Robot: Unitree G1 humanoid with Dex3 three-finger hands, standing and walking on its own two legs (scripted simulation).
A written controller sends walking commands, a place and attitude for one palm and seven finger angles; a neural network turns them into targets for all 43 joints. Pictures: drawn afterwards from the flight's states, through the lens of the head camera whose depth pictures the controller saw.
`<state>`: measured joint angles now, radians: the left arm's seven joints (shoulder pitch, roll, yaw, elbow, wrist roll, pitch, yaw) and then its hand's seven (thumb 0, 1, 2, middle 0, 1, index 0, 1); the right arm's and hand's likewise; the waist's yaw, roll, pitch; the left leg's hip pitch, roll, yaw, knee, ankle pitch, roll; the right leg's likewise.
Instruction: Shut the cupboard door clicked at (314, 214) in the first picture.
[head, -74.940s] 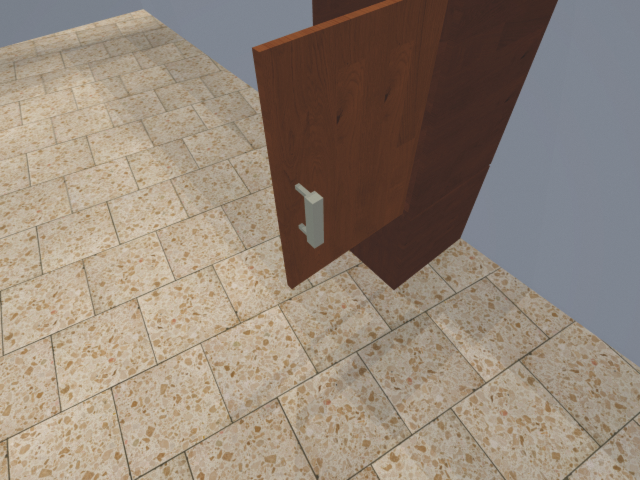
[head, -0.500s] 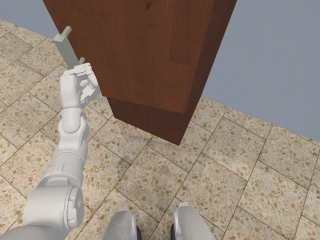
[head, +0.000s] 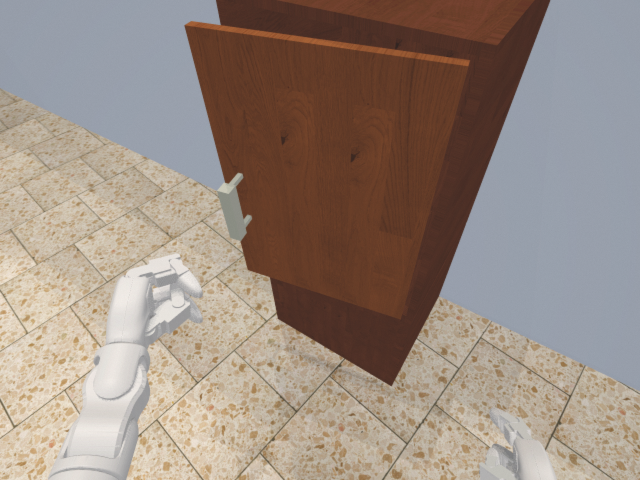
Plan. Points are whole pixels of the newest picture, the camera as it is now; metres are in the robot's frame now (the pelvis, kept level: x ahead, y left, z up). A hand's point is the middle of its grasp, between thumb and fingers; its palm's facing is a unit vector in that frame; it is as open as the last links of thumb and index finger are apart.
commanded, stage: draw the hand back to the body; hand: left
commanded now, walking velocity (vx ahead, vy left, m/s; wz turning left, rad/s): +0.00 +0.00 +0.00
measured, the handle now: (238, 206) +0.63 +0.20 -0.06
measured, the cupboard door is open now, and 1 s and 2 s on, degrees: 11 11 11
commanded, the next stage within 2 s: step back with the hand held close in 0.90 s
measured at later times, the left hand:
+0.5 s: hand (20, 332) +0.21 +0.27 +0.18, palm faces +0.45 -0.79 -0.42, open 5.9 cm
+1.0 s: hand (14, 338) +0.20 +0.26 +0.19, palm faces +0.46 -0.78 -0.43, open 7.4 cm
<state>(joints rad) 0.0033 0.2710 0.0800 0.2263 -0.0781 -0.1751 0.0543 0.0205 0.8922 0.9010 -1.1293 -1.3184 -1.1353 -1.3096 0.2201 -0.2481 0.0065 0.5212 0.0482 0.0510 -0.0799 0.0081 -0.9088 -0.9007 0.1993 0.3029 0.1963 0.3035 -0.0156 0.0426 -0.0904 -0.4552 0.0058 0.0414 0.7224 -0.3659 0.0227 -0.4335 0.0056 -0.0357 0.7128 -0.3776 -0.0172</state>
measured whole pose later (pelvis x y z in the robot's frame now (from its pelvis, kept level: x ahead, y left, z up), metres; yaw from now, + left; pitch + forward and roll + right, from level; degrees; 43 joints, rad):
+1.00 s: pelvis +0.01 -0.01 +0.03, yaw +0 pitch -3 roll +0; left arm 0.47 0.36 0.35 -0.37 -0.06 -0.12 0.12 0.02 0.88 0.90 -0.21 -0.31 -0.22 -0.30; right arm 0.21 -0.23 0.02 0.65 0.01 -0.11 -0.08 0.01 -0.91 -0.90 0.20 0.30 0.20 0.30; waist 0.04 0.08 -0.01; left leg -0.12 0.00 0.03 0.43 -0.25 0.01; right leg -0.09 0.01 -0.04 0.41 -0.26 -0.02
